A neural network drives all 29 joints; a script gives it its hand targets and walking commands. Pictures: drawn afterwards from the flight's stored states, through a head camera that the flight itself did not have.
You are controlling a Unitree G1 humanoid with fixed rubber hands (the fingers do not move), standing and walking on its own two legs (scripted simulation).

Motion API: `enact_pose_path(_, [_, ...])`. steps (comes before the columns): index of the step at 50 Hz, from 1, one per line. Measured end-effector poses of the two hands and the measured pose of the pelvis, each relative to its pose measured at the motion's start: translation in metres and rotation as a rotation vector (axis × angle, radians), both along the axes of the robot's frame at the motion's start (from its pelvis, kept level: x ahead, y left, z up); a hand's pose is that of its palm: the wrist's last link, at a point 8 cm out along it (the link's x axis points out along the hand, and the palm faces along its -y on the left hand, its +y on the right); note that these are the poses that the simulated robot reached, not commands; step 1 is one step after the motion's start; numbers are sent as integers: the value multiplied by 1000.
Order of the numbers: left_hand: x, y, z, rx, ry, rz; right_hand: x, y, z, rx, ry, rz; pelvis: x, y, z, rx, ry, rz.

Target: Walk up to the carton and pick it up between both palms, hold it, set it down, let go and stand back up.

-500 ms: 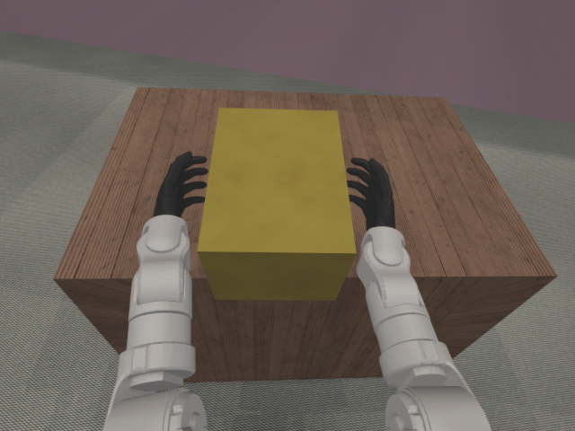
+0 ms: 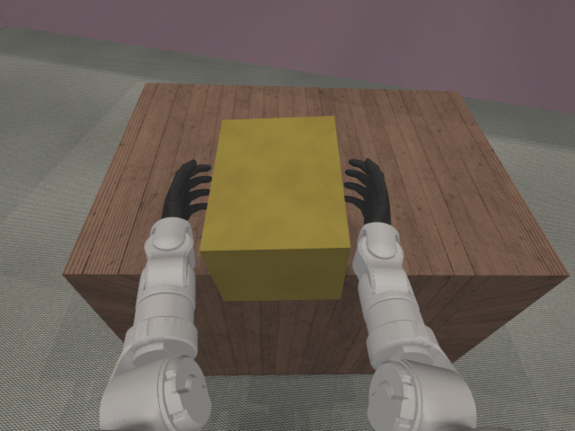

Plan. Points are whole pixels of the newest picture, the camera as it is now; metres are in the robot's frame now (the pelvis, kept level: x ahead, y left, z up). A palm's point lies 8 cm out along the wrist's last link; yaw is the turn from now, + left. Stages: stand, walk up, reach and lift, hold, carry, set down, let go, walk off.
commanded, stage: set down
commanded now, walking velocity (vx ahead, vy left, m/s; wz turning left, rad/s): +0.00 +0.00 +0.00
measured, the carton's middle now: (279, 207) +0.44 +0.00 +0.03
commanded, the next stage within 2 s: none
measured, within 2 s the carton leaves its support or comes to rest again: rests again in 1.40 s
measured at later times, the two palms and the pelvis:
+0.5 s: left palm (182, 208) +0.41 +0.15 +0.06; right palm (366, 212) +0.40 -0.13 +0.07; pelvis +0.01 +0.01 +0.00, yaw +0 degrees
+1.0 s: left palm (191, 208) +0.44 +0.14 +0.04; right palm (365, 214) +0.41 -0.14 +0.05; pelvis +0.01 +0.02 +0.00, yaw -1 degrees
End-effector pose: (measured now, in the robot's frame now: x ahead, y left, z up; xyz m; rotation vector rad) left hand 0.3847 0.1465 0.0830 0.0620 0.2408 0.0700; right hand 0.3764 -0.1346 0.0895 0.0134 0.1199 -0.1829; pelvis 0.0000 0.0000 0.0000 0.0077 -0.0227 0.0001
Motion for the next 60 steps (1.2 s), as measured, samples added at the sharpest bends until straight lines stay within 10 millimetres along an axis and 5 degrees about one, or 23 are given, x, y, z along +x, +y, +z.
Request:
enact_pose_path(8, [7, -2, -18, 7, 29, -16, 3, -1, -17, -18, 35, -16, 3, 4, 0, -2, 69, -3])
enact_pose_path(23, [29, 1, -17, 19, -3, -25, 21, 2, -17, -67, 11, -22, 8, 12, 0, -5, 171, -6])
enact_pose_path(35, [34, 5, -42, 17, 48, -33, 26, 6, -37, -86, 64, -21, 11, 14, -1, -8, 238, 0])
enact_pose_path(60, [55, -6, -48, 20, 36, -58, 39, -4, -43, -103, 64, -40, 11, 15, -4, -8, 345, -16])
